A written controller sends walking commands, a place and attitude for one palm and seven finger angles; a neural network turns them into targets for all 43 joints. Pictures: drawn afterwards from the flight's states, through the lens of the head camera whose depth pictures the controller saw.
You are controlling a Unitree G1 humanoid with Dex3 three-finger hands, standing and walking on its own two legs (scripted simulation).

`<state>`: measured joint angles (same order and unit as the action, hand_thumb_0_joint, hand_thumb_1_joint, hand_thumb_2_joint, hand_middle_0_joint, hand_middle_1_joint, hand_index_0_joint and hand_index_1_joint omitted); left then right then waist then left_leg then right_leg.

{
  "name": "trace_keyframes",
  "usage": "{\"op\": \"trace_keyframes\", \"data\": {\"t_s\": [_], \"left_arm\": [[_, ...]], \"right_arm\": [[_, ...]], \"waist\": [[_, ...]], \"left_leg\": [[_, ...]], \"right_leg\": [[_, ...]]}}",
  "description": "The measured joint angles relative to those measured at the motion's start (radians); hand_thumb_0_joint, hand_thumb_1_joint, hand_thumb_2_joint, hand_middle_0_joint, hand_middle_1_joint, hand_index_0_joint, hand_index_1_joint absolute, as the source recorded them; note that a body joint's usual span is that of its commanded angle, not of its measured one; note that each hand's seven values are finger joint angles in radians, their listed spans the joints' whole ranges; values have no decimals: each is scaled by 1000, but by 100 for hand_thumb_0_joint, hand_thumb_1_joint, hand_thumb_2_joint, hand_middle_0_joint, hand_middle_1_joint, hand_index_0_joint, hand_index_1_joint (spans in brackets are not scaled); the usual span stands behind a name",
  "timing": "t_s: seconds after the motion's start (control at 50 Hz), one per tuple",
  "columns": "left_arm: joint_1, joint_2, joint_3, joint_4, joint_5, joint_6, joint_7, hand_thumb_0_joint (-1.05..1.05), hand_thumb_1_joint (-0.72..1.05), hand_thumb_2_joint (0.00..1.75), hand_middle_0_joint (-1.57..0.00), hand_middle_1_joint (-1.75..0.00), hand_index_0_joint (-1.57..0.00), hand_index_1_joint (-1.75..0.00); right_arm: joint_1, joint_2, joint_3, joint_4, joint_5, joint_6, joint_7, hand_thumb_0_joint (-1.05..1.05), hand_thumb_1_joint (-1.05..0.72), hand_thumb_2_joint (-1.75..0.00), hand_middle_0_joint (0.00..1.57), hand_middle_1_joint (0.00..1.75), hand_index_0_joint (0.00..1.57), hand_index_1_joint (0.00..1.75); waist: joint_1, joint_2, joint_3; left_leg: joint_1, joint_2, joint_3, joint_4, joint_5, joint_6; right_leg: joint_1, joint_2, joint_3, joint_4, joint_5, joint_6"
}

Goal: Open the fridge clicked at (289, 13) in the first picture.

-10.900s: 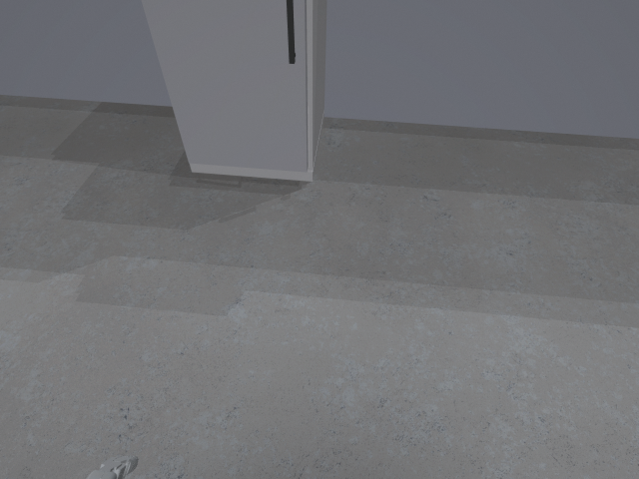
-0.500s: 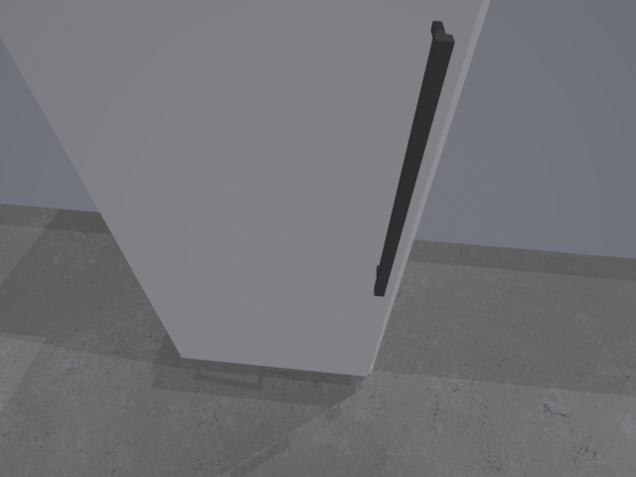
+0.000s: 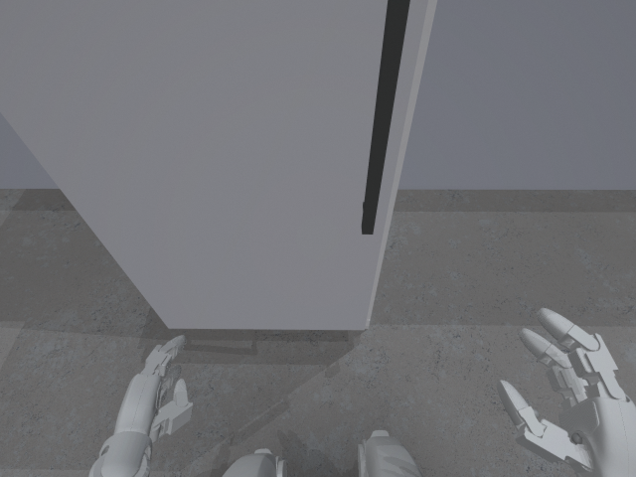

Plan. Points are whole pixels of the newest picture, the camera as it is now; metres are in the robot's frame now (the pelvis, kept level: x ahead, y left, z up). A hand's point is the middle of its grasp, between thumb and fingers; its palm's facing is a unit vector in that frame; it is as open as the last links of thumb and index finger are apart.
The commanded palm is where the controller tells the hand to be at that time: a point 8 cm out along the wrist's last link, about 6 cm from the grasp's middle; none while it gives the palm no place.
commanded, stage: raise the hand to about handle height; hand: right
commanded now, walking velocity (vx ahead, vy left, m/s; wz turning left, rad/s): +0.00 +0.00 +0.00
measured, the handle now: (381, 104) +0.53 -0.08 +0.18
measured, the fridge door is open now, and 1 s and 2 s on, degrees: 0 0 0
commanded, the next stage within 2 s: move the hooked fingers beside the handle in 1.52 s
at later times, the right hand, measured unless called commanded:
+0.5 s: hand (553, 352) +0.24 -0.24 +0.08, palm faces +0.00 +1.00 -0.04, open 12.5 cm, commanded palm +0.22 -0.30 +0.09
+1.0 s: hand (622, 294) +0.28 -0.30 +0.13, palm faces +0.08 +1.00 -0.04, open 13.9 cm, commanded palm +0.25 -0.35 +0.13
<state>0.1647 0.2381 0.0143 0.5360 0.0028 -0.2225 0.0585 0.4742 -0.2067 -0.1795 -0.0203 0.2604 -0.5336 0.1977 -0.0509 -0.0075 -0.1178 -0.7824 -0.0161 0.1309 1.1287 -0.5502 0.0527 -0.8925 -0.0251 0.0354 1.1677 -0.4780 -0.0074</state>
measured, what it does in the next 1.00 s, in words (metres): stands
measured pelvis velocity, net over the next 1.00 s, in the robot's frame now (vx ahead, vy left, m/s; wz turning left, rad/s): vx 0.01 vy -0.03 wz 0.02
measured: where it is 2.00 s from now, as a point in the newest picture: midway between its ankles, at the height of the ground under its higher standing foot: outside the picture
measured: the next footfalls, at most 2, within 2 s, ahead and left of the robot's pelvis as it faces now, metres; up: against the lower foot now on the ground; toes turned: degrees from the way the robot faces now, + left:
none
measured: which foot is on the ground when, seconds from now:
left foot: down 0.00-1.00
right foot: down 0.00-1.00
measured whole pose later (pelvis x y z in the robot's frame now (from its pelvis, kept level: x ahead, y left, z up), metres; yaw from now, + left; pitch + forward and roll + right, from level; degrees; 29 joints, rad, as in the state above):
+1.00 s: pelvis +0.01 -0.03 +0.05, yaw +1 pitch +7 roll +3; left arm 0.27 0.26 -0.06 0.56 -0.04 -0.21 0.10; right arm 0.06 -0.39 -0.41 0.26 0.36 -0.25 0.41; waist -0.02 -0.03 -0.07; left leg -0.54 -0.01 0.08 0.83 -0.42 0.01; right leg -0.64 -0.01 -0.01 0.90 -0.38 -0.05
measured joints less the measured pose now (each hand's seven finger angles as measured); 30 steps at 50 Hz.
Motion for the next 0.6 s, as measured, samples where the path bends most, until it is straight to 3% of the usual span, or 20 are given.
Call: {"op": "trace_keyframes", "data": {"t_s": [0.04, 0.08, 0.16, 0.22, 0.26, 0.32, 0.4, 0.5, 0.6], "left_arm": [[-3, -10, -25, 15, -3, -2, 5, 1, 90, 90, -20, -30, -20, -30], [0, -25, -46, 26, -12, 6, 10, 2, 90, 90, -20, -30, -20, -30], [41, -54, -66, 23, -35, 42, 22, 2, 90, 90, -20, -30, -21, -30], [88, -59, -60, 19, -37, 56, 29, 2, 90, 90, -21, -30, -21, -30], [115, -52, -49, 21, -34, 53, 29, 2, 90, 90, -21, -30, -21, -30], [139, -26, -34, 32, -24, 38, 24, 2, 90, 90, -20, -30, -21, -30], [133, 21, -24, 50, -23, 21, 19, 2, 90, 90, -20, -30, -20, -30], [107, 36, -24, 45, -40, 12, 33, 2, 90, 90, -20, -30, -20, -30], [98, 16, -35, 16, -40, 1, 37, 2, 90, 90, -20, -30, -20, -30]], "right_arm": [[-64, -16, 6, -18, 8, -10, 32, 2, -38, -68, 23, 64, 24, 64], [-133, -36, 11, -1, 15, 31, 79, 1, -33, -66, 23, 67, 24, 67], [-198, -63, 3, 70, 41, 229, 138, 1, -24, -62, 24, 73, 25, 73], [-166, -56, -34, 82, 62, 315, 99, 1, -17, -59, 25, 77, 26, 77], [-135, -49, -64, 69, 64, 300, 52, 1, -12, -57, 25, 80, 26, 80], [-114, -52, -96, 51, 49, 215, 2, 1, -6, -54, 26, 85, 27, 85], [-146, -73, -98, 71, 44, 138, 35, 1, 4, -50, 26, 91, 27, 91], [-195, -91, -79, 123, 63, 200, 124, 0, 16, -45, 27, 98, 28, 98], [-215, -108, -116, 124, 74, 238, 112, 0, 27, -40, 28, 106, 29, 106]], "waist": [[6, -19, 8], [16, -31, 11], [46, -37, 14], [63, -30, 7], [65, -23, 4], [64, -18, 3], [59, -24, 12], [60, -24, 20], [60, -11, 20]], "left_leg": [[-10, -2, 10, 2, 5, -1], [-19, -3, 8, -2, 15, -2], [2, -4, -21, -50, 44, -12], [42, -5, -45, -103, 65, -21], [65, -6, -54, -129, 75, -24], [79, -3, -51, -141, 76, -27], [75, 4, -39, -129, 68, -33], [97, 6, -43, -152, 79, -42], [148, 4, -51, -200, 96, -43]], "right_leg": [[-17, -1, 10, 12, 3, 0], [-26, -2, 8, 9, 11, -2], [12, -5, -20, -50, 35, -10], [64, -7, -45, -109, 50, -17], [90, -7, -53, -135, 55, -19], [99, -3, -51, -141, 55, -23], [83, 5, -38, -119, 48, -30], [104, 7, -43, -136, 53, -38], [157, 8, -50, -183, 66, -39]]}}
